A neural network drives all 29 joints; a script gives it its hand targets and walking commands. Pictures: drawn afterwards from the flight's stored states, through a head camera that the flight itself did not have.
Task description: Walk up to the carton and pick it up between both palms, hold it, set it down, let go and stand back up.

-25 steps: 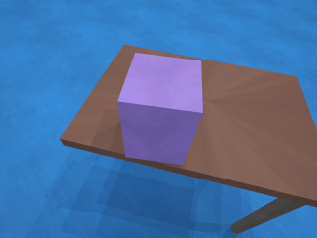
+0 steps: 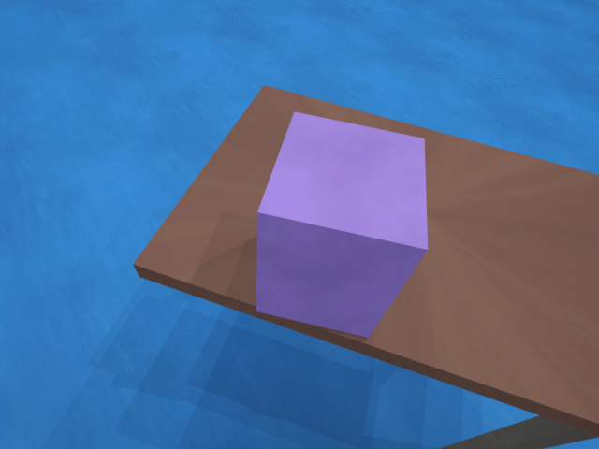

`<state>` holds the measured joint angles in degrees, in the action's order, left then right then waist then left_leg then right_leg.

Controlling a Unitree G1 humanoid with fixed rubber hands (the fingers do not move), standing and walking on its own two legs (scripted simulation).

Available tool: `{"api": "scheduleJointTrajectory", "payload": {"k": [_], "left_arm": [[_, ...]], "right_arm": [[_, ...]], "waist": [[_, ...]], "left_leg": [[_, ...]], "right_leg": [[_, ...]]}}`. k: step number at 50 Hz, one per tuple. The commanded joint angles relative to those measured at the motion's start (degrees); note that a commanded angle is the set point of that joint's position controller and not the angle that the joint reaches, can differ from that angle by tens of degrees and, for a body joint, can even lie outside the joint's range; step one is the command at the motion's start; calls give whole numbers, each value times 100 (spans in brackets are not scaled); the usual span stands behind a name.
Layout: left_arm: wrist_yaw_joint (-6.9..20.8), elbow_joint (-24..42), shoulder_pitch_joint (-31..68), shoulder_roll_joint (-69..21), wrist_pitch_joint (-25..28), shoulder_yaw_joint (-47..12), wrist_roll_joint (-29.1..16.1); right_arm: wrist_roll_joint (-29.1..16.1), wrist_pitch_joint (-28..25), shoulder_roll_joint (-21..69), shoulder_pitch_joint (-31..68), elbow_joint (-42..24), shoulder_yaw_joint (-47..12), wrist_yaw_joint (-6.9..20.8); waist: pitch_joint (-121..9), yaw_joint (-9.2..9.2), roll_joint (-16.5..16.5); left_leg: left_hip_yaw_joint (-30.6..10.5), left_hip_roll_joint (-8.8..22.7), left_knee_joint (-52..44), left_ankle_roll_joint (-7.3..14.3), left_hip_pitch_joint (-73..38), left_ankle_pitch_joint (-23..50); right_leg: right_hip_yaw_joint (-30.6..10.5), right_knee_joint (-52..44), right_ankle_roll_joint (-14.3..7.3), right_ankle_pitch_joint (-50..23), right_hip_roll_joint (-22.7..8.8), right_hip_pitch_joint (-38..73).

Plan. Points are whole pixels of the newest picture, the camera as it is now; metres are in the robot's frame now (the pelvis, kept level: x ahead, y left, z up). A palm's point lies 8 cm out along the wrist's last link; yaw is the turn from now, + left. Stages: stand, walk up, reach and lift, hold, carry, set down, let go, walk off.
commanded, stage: walk up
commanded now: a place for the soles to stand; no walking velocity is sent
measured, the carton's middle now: (333, 231) +0.40 -0.06 +0.05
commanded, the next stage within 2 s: reach and lift in 1.22 s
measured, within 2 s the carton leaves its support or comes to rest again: neither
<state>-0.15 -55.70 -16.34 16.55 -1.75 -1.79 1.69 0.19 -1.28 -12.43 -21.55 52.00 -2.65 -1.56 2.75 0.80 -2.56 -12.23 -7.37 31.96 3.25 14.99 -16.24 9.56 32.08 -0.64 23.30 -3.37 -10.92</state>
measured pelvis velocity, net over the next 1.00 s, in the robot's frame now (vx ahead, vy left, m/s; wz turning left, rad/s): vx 0.00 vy -0.02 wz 0.00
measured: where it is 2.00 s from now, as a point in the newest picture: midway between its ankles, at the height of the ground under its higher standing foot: outside the picture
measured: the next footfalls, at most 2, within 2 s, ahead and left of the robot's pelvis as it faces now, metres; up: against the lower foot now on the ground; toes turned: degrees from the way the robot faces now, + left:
none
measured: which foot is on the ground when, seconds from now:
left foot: down 0.00-1.00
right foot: down 0.00-1.00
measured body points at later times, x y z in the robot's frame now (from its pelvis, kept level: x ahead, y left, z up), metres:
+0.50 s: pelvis +0.00 -0.02 +0.00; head +0.02 -0.01 +0.45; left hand +0.03 +0.23 -0.15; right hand +0.06 -0.27 -0.14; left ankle +0.00 +0.09 -0.74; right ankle -0.02 -0.14 -0.74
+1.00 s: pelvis +0.00 -0.02 +0.01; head +0.01 +0.00 +0.45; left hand +0.00 +0.24 -0.15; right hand +0.01 -0.27 -0.14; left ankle +0.00 +0.09 -0.74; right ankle -0.02 -0.14 -0.74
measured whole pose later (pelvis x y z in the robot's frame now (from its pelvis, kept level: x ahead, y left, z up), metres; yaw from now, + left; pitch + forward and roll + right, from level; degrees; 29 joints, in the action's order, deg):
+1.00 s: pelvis +0.00 -0.02 +0.01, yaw +0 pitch -1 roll -1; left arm -1.1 -60.1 -16.9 13.9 -0.4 -1.5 0.8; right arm 0.0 -0.5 -13.2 -15.3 61.6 -3.1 -1.9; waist 2.1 -0.6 -0.4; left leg -13.2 -6.0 28.2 1.3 12.1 -14.5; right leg 4.0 24.2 0.1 14.8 -0.7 -8.6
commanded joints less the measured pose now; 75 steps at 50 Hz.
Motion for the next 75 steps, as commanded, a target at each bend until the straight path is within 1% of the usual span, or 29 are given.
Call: {"api": "scheduleJointTrajectory", "payload": {"k": [1, 4, 7, 9, 12, 16, 18, 24, 26, 30, 32, 37, 44, 45, 47, 50, 51, 53, 58, 61, 62, 63, 65, 66, 68, 69, 72, 73, 75], "left_arm": [[-99, 413, -133, 293, 177, 69, -48], [-115, 248, -289, 423, 217, 160, -22], [-105, 235, -262, 502, 193, 244, -56], [-87, 171, -206, 603, 158, 278, -105], [-70, 85, -79, 467, 153, 195, -68], [-71, 12, -125, 468, 196, 176, -86], [-85, 19, -156, 442, 200, 161, -91], [-71, -34, -100, 478, 176, 195, -86], [-67, -41, -175, 425, 192, 156, -80], [-74, -102, -192, 457, 192, 199, -83], [-88, -141, -257, 436, 180, 202, -68], [-120, -250, -392, 447, 175, 168, -83], [-134, -252, -325, 421, 207, 154, -79], [-134, -242, -301, 469, 206, 159, -73], [-112, -261, -262, 420, 175, 132, -85], [-127, -319, -335, 403, 211, 146, -57], [-118, -282, -319, 467, 224, 179, -81], [-124, -321, -389, 389, 230, 177, -67], [-162, -343, -318, 339, 201, 125, -62], [-148, -368, -332, 419, 205, 145, -53], [-22, 1939, 4565, 1497, -1041, 364, -484], [-192, 1975, 3355, 1260, -1860, 313, -530], [-294, 2807, 3069, 819, -2830, 377, -552], [-323, 2784, 2775, 610, -3252, 556, -297], [-270, 2947, 2109, 121, -3805, 565, -193], [-157, 3056, 1688, 75, -3903, 710, -24], [282, 3332, 510, 365, -3976, 1317, 436], [377, 3280, 393, 291, -3952, 1313, 486], [386, 3032, 696, 446, -3879, 1449, 706]], "right_arm": [[54, -20, -1049, -222, -169, 325, -143], [69, 3, -890, -57, -102, 292, -89], [35, 25, -629, 90, -47, 193, -61], [76, 53, -630, 88, -7, 179, -96], [69, 26, -762, 144, 180, 237, -64], [35, -35, -722, 226, 219, 210, -45], [70, -24, -743, 408, 248, 195, -52], [37, 7, -801, 420, 381, 137, -76], [8, -3, -834, 557, 436, 152, -70], [4, -20, -785, 473, 499, 129, -75], [-11, -4, -788, 531, 496, 133, -68], [-20, 30, -796, 616, 561, 134, -59], [-35, 16, -775, 412, 711, 113, -69], [-11, 12, -809, 405, 803, 91, -71], [-36, 29, -838, 374, 767, 90, -85], [-18, -1, -846, 348, 827, 144, -77], [-22, -3, -829, 333, 859, 120, -83], [-22, 2, -813, 382, 868, 116, -101], [-41, 30, -802, 419, 892, 139, -95], [-20, 13, -662, 241, 921, 68, -105], [670, -183, -604, 4952, -377, 1269, 74], [975, 189, -749, 3963, -227, 1443, 316], [565, 762, -730, 3579, -767, 1132, 641], [471, 1034, -911, 3131, -485, 1010, 737], [-125, 1144, -1081, 2709, -177, 524, 792], [-280, 1056, -1183, 2446, -16, 358, 724], [-695, 900, -1244, 1933, -582, -182, 268], [-663, 920, -1181, 1941, -641, -163, 144], [-532, 1097, -929, 2103, -862, -177, -11]], "waist": [[-518, -32, 1191], [-563, -156, 347], [-413, -112, 132], [-198, -126, -170], [152, -83, 46], [-285, -76, 183], [-318, -152, 408], [-84, -101, 104], [-61, -147, 451], [-197, -193, 191], [-102, -228, 609], [184, -198, 377], [76, -103, 94], [-85, -123, 411], [216, -126, 250], [-37, -123, 606], [-98, -133, 363], [-264, -142, 411], [138, -149, 578], [48, -128, 199], [-454, 366, 150], [-187, 183, 170], [-1228, -143, 290], [-1393, -218, 769], [-1682, -168, 1078], [-1809, -69, 890], [-1229, -155, 279], [-877, -48, -47], [-88, -291, 82]], "left_leg": [[-1782, 1573, -664, 663, -1381, 3602], [-873, 1152, -326, 214, -559, 3692], [-286, 604, -230, -146, 481, 1419], [-113, 619, -255, -203, 360, 1214], [-363, 717, -488, -93, 179, 1760], [-362, 740, -444, -113, 11, 2046], [-357, 721, -468, -85, 3, 1759], [-288, 731, -586, -116, 211, 1415], [-360, 751, -594, -94, 158, 1529], [-443, 812, -699, -66, 86, 1460], [-371, 800, -743, -55, 215, 1288], [-466, 728, -798, -24, 470, 465], [-317, 744, -675, -132, 329, 1157], [-416, 764, -752, -127, 290, 963], [-613, 797, -964, -97, 358, 637], [-471, 791, -943, -101, 241, 1163], [-534, 830, -909, -106, 306, 1352], [-513, 866, -866, -160, -11, 1719], [-479, 783, -912, -115, 358, 1318], [-425, 806, -781, -143, 320, 1554], [939, 998, 96, -637, 1221, 42], [1127, 984, 170, -665, 1738, -1196], [1414, 965, 352, -652, 1605, -696], [1345, 1044, 213, -758, 1200, -517], [1101, 1238, 575, -913, 175, 2715], [1076, 1187, 747, -1014, -523, 3739], [1464, 779, 277, -972, -729, 2856], [1432, 758, -13, -819, -672, 2330], [1611, 623, -554, -669, -180, 972]], "right_leg": [[-656, 14, -6, 67, 17, -841], [-651, -822, -71, -1425, -1, 465], [-1221, -941, -421, -2341, -710, 1201], [-1218, -1106, -548, -2248, -863, 871], [-924, -956, -358, -2207, -497, 631], [-878, -914, -368, -2219, -453, 859], [-1034, -1005, -350, -1936, -434, 771], [-1026, -1102, -378, -1516, -442, 820], [-1031, -1070, -349, -1566, -391, 705], [-997, -1077, -335, -1476, -343, 748], [-955, -1097, -257, -1084, -270, 748], [-1088, -1271, -227, -570, -315, 520], [-1136, -1233, -387, -1287, -512, 677], [-1086, -1211, -352, -1076, -418, 761], [-991, -1217, -275, -650, -298, 507], [-969, -1080, -238, -1024, -285, 697], [-821, -1043, -200, -1134, -256, 819], [-847, -961, -192, -1413, -331, 732], [-928, -1113, -208, -1102, -327, 683], [-938, -1073, -291, -1498, -419, 802], [-541, 315, -166, -28, 132, -1137], [-476, 704, -166, 606, 69, -726], [-640, 970, -148, -125, -55, -449], [-459, 1098, -156, -268, 28, -690], [-130, 1290, -95, -1561, 374, -991], [-106, 1088, -58, -2088, 477, -907], [-437, -144, 5, -3413, 490, 557], [-527, -300, 44, -3486, 417, 660], [-634, -756, 75, -1910, 402, 789]]}}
